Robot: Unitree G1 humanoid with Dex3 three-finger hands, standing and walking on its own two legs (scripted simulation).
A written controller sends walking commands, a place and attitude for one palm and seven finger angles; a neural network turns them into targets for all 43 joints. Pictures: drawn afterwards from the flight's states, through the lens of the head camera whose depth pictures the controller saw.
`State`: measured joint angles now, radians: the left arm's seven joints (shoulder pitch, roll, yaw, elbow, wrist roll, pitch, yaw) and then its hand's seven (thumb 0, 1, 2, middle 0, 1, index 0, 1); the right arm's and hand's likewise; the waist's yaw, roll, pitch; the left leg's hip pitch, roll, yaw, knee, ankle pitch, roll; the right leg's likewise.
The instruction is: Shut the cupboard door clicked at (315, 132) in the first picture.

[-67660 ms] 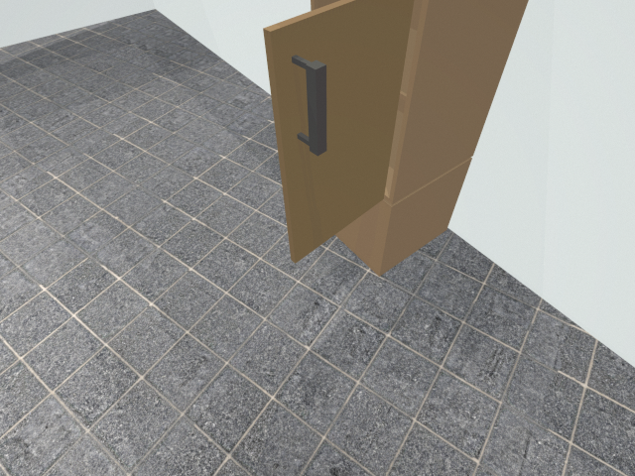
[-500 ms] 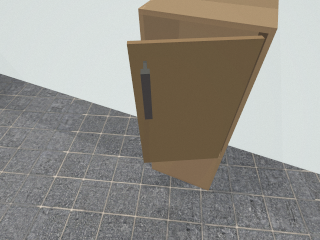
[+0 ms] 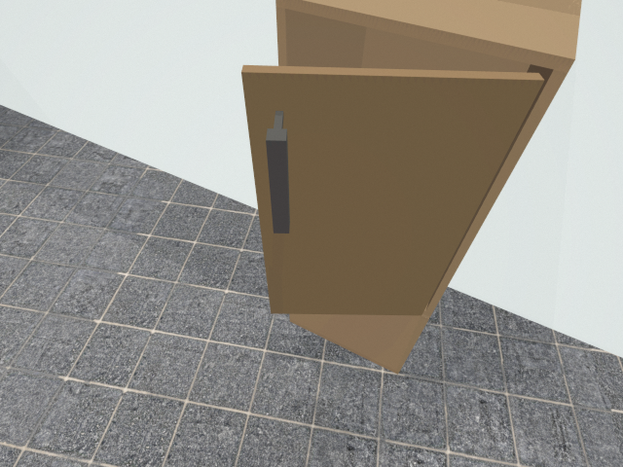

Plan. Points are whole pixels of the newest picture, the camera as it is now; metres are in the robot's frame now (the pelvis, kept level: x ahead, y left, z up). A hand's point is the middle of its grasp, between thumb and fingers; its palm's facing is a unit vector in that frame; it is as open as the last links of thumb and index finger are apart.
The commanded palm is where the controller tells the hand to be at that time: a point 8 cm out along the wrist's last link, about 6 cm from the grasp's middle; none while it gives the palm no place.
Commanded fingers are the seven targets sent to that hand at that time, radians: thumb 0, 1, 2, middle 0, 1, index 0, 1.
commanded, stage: shuffle to correct the standing spot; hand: left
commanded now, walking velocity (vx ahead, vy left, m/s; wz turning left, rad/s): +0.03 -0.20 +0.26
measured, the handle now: (280, 175) +0.46 +0.07 +0.12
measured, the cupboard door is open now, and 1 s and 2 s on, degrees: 27 27 27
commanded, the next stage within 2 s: come to a stop and stand still in 0.50 s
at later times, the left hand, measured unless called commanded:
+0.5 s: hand out of the picture +0.09 +0.11 -0.17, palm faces +0.06 -0.97 -0.23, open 7.3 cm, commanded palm none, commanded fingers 0.00 0.90 0.90 -0.20 -0.30 -0.20 -0.30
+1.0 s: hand out of the picture +0.08 +0.04 -0.17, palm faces +0.10 -0.97 -0.21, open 7.3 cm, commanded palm none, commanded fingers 0.00 0.90 0.90 -0.20 -0.30 -0.20 -0.30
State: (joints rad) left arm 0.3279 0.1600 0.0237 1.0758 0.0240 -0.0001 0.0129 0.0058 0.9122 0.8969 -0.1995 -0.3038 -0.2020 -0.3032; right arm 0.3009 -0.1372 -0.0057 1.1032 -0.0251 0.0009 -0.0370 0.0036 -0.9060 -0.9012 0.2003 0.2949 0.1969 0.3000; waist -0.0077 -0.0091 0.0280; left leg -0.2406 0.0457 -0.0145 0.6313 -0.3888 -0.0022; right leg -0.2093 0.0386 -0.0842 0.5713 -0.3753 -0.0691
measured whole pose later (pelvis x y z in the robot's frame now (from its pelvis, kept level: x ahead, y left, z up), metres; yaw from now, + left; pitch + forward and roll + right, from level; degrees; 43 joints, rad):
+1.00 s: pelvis +0.07 -0.14 +0.01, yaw +2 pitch +0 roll +1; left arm 0.24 0.16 0.03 1.04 0.02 0.02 0.03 0.01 0.93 0.90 -0.20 -0.30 -0.20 -0.30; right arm 0.15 -0.15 -0.02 1.00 -0.02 0.00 -0.04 -0.01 -0.94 -0.90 0.20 0.30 0.20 0.30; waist 0.04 -0.01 0.08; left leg -0.19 -0.03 0.12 0.49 -0.29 0.06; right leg -0.23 -0.03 -0.05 0.54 -0.30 0.00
